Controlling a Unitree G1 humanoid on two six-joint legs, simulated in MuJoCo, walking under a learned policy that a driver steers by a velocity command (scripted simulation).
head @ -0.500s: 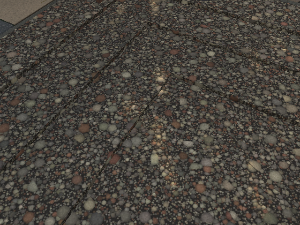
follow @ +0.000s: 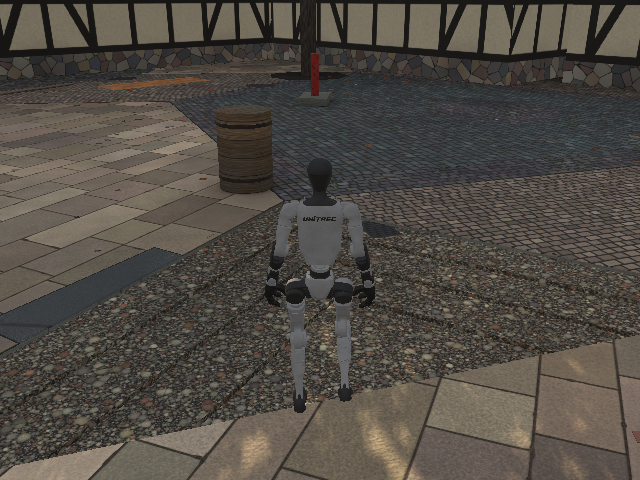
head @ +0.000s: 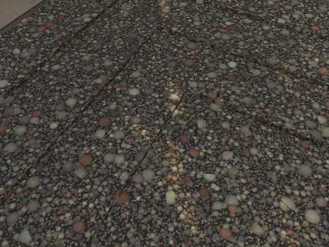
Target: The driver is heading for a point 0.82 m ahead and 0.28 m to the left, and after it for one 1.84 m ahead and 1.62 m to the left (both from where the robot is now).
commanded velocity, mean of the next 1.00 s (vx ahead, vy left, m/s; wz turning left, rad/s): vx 0.49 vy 0.00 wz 0.35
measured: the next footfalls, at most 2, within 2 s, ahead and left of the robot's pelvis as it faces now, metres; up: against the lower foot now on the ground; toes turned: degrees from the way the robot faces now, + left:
right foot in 0.28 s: +0.31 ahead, -0.14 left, -0.13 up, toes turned -2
left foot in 0.84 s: +0.52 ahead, +0.17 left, -0.13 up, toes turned +23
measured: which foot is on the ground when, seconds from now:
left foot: down 0.00-0.26, up 0.28-0.82, down 0.84-1.00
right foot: up 0.00-0.26, down 0.28-0.82, up 0.84-1.00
